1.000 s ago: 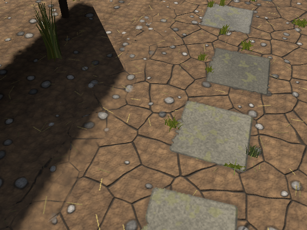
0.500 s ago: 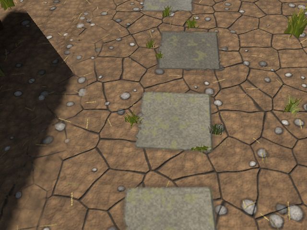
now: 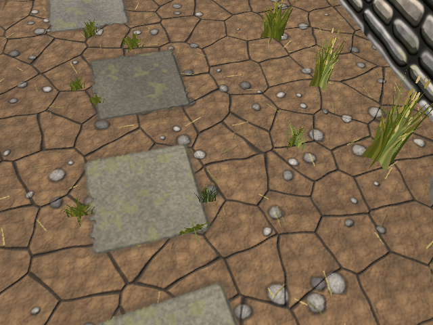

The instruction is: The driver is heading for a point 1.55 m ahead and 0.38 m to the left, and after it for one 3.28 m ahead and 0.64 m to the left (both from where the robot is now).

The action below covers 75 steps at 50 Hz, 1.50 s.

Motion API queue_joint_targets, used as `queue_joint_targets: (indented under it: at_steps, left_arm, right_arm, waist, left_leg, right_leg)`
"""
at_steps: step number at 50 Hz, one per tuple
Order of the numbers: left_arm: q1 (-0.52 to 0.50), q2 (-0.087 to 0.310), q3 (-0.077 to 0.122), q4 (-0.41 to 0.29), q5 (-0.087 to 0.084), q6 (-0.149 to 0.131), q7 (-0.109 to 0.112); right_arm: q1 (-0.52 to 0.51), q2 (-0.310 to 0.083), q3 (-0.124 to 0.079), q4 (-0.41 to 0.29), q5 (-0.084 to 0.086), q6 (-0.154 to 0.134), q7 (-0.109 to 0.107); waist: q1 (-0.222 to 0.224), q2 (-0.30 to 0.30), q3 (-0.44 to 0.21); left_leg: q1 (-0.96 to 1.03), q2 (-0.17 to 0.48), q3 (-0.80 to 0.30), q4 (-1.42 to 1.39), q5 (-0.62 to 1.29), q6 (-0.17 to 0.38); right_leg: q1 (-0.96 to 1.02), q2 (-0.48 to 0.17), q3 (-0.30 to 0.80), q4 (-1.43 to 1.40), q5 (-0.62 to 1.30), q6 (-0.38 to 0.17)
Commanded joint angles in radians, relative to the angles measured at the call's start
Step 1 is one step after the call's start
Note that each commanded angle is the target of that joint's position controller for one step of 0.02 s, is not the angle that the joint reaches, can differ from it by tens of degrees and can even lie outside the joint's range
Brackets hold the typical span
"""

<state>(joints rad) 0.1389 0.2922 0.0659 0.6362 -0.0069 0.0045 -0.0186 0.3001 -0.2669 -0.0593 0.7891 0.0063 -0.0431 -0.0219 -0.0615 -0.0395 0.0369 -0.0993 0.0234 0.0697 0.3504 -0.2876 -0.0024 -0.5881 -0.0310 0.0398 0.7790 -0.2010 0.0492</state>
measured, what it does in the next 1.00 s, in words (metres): walks ahead, turning left: right foot, then left foot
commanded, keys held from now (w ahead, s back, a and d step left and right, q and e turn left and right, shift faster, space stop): no key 0.06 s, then q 0.46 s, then w+q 0.36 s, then w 0.12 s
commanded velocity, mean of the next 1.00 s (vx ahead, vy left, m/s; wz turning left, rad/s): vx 0.16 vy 0.00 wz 0.35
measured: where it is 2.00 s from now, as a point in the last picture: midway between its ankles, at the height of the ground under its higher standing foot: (128, 256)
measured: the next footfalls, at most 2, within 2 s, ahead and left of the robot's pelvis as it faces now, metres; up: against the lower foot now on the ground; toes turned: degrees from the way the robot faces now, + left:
right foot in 0.08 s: +0.15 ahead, -0.13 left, +0.00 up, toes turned +0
left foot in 0.52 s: +0.09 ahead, +0.11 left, +0.00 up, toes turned +13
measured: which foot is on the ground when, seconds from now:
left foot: down 0.00-0.10, up 0.12-0.50, down 0.52-1.00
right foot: up 0.00-0.06, down 0.08-0.52, up 0.54-1.00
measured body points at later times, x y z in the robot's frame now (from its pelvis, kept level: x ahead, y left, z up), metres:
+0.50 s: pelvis +0.07 +0.00 -0.01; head +0.09 +0.03 +0.44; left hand +0.19 +0.30 -0.12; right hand +0.23 -0.27 -0.11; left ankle +0.05 +0.10 -0.74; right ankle +0.12 -0.13 -0.74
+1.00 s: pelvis +0.20 +0.03 +0.00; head +0.21 +0.05 +0.44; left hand +0.29 +0.36 -0.09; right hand +0.36 -0.23 -0.10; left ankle +0.05 +0.10 -0.74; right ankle +0.33 -0.06 -0.74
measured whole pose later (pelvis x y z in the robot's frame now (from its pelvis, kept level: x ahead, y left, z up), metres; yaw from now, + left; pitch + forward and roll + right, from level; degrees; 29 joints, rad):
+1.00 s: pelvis +0.20 +0.03 +0.00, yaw +26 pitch +3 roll -1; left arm 0.05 0.30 0.07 0.76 -0.02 -0.11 -0.04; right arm 0.41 -0.31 -0.07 0.71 0.02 -0.02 -0.02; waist -0.07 -0.02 -0.01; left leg -0.07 -0.04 -0.21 0.40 -0.37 0.03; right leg -0.39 0.02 0.03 0.45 -0.12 0.02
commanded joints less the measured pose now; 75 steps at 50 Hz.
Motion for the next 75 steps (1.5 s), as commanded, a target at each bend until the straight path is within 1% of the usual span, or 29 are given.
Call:
queue_joint_targets:
  at_steps: [1,4,5,6,7,8,11,15,20,24,25,26,27,28,30,32,36,46,50,51,52,53,54,57,65,70,72,74,75]
  left_arm:
    - [-0.066,0.052,0.01,-0.093,-0.002,-0.018,-0.013]
    - [0.051,0.097,0.032,-0.057,0.011,-0.028,-0.001]
    - [0.145,0.166,0.042,-0.057,0.037,-0.029,0.016]
    - [0.129,0.151,0.023,-0.053,0.053,-0.023,0.025]
    - [0.146,0.074,0.009,-0.034,0.039,-0.02,0.018]
    - [0.091,0.065,0.002,-0.029,0.031,-0.025,0.013]
    - [-0.048,0.102,0.015,-0.021,0.026,-0.029,0.019]
    - [-0.08,0.105,0.027,-0.001,0.024,-0.02,0.042]
    - [-0.083,0.116,0.037,0.031,0.02,-0.006,0.057]
    - [-0.113,0.139,0.044,0.046,-0.012,0.01,0.057]
    - [-0.08,0.112,0.039,0.064,-0.018,0.015,0.057]
    - [-0.032,0.065,0.03,0.071,0.003,0.018,0.052]
    - [-0.114,0.053,0.022,0.01,0.03,0.014,0.052]
    - [-0.169,0.089,0.033,-0.008,0.016,0.002,0.05]
    - [-0.145,0.137,0.056,0.018,-0.012,-0.015,0.037]
    - [-0.134,0.138,0.061,0.04,0.004,-0.032,0.032]
    - [-0.15,0.097,0.053,0.056,0.005,-0.071,0.017]
    - [-0.221,0.092,0.029,0.032,-0.015,-0.121,-0.018]
    - [-0.067,0.129,0.043,0.077,-0.006,-0.141,-0.018]
    - [0.054,0.165,0.055,0.096,0.002,-0.144,-0.009]
    - [0.198,0.268,0.077,0.117,0.02,-0.142,-0.004]
    - [0.261,0.269,0.083,0.158,0.006,-0.135,-0.017]
    - [0.22,0.182,0.058,0.152,-0.01,-0.133,-0.019]
    - [0.122,0.088,0.022,0.136,0.008,-0.116,-0.008]
    - [0.176,0.138,0.019,0.172,-0.014,-0.107,0.012]
    - [0.272,0.16,0.018,0.215,-0.027,-0.084,0.017]
    - [0.269,0.184,0.025,0.216,-0.024,-0.072,0.022]
    - [0.242,0.176,0.017,0.198,-0.01,-0.067,0.024]
    - [0.255,0.094,-0.011,0.161,0.026,-0.069,0.023]
  right_arm:
    - [-0.03,-0.207,-0.047,-0.052,0.019,-0.004,0.003]
    - [-0.007,-0.161,-0.027,-0.027,0.026,-0.014,0.013]
    - [0.005,-0.103,0.0,-0.048,-0.013,-0.027,0.019]
    - [0.116,-0.019,0.036,-0.039,-0.029,-0.026,0.03]
    - [0.064,-0.109,0.012,-0.022,0.004,-0.007,0.028]
    - [0.0,-0.147,-0.001,-0.041,0.021,0.009,0.024]
    - [0.002,-0.15,-0.013,-0.024,0.006,0.06,-0.013]
    - [0.017,-0.123,-0.02,-0.037,0.007,0.086,-0.028]
    - [-0.068,-0.106,-0.016,-0.101,0.004,0.088,-0.004]
    - [0.0,-0.115,-0.028,-0.1,0.002,0.085,0.024]
    - [0.027,-0.137,-0.039,-0.091,-0.006,0.083,0.025]
    - [0.033,-0.229,-0.064,-0.107,-0.01,0.079,0.012]
    - [0.039,-0.314,-0.077,-0.142,-0.013,0.071,0.004]
    - [0.075,-0.297,-0.074,-0.143,-0.034,0.045,0.015]
    - [0.007,-0.225,-0.057,-0.142,-0.004,0.015,0.016]
    - [-0.014,-0.185,-0.038,-0.149,0.006,0.011,0.001]
    - [0.05,-0.188,-0.04,-0.147,0.0,-0.008,-0.013]
    - [0.099,-0.213,-0.054,-0.134,0.019,0.005,-0.006]
    - [0.085,-0.16,-0.034,-0.128,0.012,0.011,0.001]
    - [0.067,-0.119,-0.019,-0.138,0.002,0.007,0.002]
    - [0.096,-0.063,0.001,-0.172,0.001,-0.004,-0.001]
    - [0.128,-0.093,-0.004,-0.188,0.027,-0.018,-0.009]
    - [0.083,-0.173,-0.023,-0.17,0.042,-0.025,-0.007]
    - [-0.039,-0.15,-0.022,-0.179,0.01,-0.033,0.01]
    - [-0.222,-0.039,0.022,-0.247,0.001,-0.051,0.04]
    - [-0.331,-0.068,0.01,-0.287,0.014,-0.061,0.063]
    - [-0.272,-0.107,-0.009,-0.279,0.01,-0.063,0.063]
    - [-0.012,-0.181,-0.049,-0.215,0.004,-0.057,0.045]
    - [0.168,-0.266,-0.069,-0.192,-0.014,-0.046,0.028]
  waist:
    - [0.017,0.187,-0.071]
    - [0.087,0.123,-0.129]
    - [0.112,0.006,-0.262]
    - [0.06,-0.192,-0.39]
    - [0.108,-0.127,-0.394]
    - [0.1,-0.103,-0.274]
    - [0.041,-0.09,-0.135]
    - [0.034,-0.101,-0.11]
    - [0.06,-0.095,-0.102]
    - [0.007,-0.079,-0.12]
    - [0.005,-0.028,-0.105]
    - [0.036,0.207,-0.075]
    - [0.022,0.386,-0.044]
    - [-0.027,0.286,-0.101]
    - [0.022,0.184,-0.032]
    - [0.036,0.186,-0.015]
    - [0.024,0.149,-0.038]
    - [-0.017,0.192,0.002]
    - [0.063,0.204,-0.052]
    - [0.124,0.162,-0.132]
    - [0.145,-0.077,-0.251]
    - [0.137,-0.265,-0.252]
    - [0.142,-0.136,-0.119]
    - [0.101,-0.047,0.007]
    - [0.124,-0.04,0.021]
    - [0.134,-0.038,0.042]
    - [0.08,-0.054,-0.004]
    - [-0.067,-0.044,-0.177]
    - [-0.114,0.111,-0.356]
  left_leg:
    - [0.008,0.214,-0.11,-0.011,0.599,0.168]
    - [-0.042,0.152,-0.089,0.176,0.587,0.093]
    - [-0.187,0.095,-0.053,0.352,0.314,0.027]
    - [-0.349,0.033,-0.091,0.569,-0.351,-0.04]
    - [-0.343,0.043,-0.169,0.637,-0.436,-0.063]
    - [-0.39,0.056,-0.17,0.675,-0.431,-0.067]
    - [-0.333,0.06,-0.143,0.649,-0.281,-0.094]
    - [-0.31,0.046,-0.088,0.664,-0.181,-0.097]
    - [-0.292,0.066,-0.057,0.517,-0.116,-0.054]
    - [-0.156,0.023,0.005,0.269,0.018,0.011]
    - [-0.098,0.003,-0.016,0.168,0.099,0.044]
    - [-0.022,0.154,-0.268,0.026,0.336,0.114]
    - [0.018,0.351,-0.602,-0.04,0.385,0.302]
    - [0.007,0.362,-0.675,-0.107,0.095,0.373]
    - [0.01,0.276,-0.585,-0.15,-0.349,0.26]
    - [0.008,0.226,-0.528,-0.175,-0.318,0.217]
    - [0.076,0.18,-0.438,-0.182,-0.1,0.205]
    - [-0.029,0.164,-0.463,-0.109,-0.041,0.215]
    - [-0.054,0.126,-0.458,0.026,0.127,0.17]
    - [-0.125,0.074,-0.4,0.201,0.172,0.132]
    - [-0.386,-0.051,-0.264,0.543,0.005,0.057]
    - [-0.624,-0.102,-0.242,0.774,-0.297,0.026]
    - [-0.717,-0.047,-0.281,0.869,-0.245,0.032]
    - [-0.691,0.053,-0.207,0.797,-0.04,0.038]
    - [-0.556,0.057,-0.069,0.367,0.256,-0.008]
    - [-0.478,0.012,-0.076,0.187,0.309,0.029]
    - [-0.369,-0.018,-0.069,0.161,0.244,0.057]
    - [0.045,-0.003,-0.072,0.154,0.27,0.112]
    - [0.357,0.23,-0.309,0.207,0.286,0.167]
  right_leg:
    - [0.139,0.037,-0.06,-0.14,0.032,-0.031]
    - [0.437,0.044,-0.04,-0.399,0.295,-0.112]
    - [0.699,-0.148,0.145,-0.322,0.733,-0.173]
    - [0.853,-0.391,0.371,-0.281,0.948,-0.374]
    - [0.748,-0.368,0.365,-0.331,0.783,-0.392]
    - [0.673,-0.311,0.28,-0.357,0.669,-0.346]
    - [0.426,-0.24,0.146,-0.445,0.435,-0.281]
    - [0.344,-0.242,0.052,-0.496,0.291,-0.3]
    - [0.372,-0.276,0.013,-0.498,0.189,-0.299]
    - [0.376,-0.27,-0.042,-0.384,0.179,-0.222]
    - [0.332,-0.225,-0.089,-0.29,0.083,-0.159]
    - [0.179,-0.116,-0.198,-0.041,-0.121,-0.055]
    - [-0.088,0.046,-0.166,0.189,-0.467,0.011]
    - [-0.136,0.041,-0.01,0.332,-0.473,-0.008]
    - [-0.206,-0.019,0.033,0.316,-0.249,-0.053]
    - [-0.186,-0.023,0.032,0.255,-0.105,-0.046]
    - [-0.14,0.005,0.025,0.072,0.072,-0.02]
    - [0.09,0.038,0.015,-0.274,0.088,0.002]
    - [0.349,0.045,-0.027,-0.369,0.086,-0.068]
    - [0.529,-0.04,0.058,-0.363,0.06,-0.118]
    - [0.822,-0.244,0.372,-0.395,-0.026,-0.235]
    - [0.892,-0.362,0.712,-0.518,-0.277,-0.338]
    - [0.808,-0.347,0.651,-0.539,-0.376,-0.322]
    - [0.604,-0.226,0.356,-0.577,-0.118,-0.264]
    - [0.478,-0.13,0.065,-0.635,0.319,-0.243]
    - [0.579,-0.194,0.088,-0.597,0.374,-0.218]
    - [0.626,-0.203,0.096,-0.498,0.575,-0.197]
    - [0.49,-0.13,0.051,-0.18,0.66,-0.148]
    - [0.272,-0.043,0.013,0.158,0.258,-0.113]
Keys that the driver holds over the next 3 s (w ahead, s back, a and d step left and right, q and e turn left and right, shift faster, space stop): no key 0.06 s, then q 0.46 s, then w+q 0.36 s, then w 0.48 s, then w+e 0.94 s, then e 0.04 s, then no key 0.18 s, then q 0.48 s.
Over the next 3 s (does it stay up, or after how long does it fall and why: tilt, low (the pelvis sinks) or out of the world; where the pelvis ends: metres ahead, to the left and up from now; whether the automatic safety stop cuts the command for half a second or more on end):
stays up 1.07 0.27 0.00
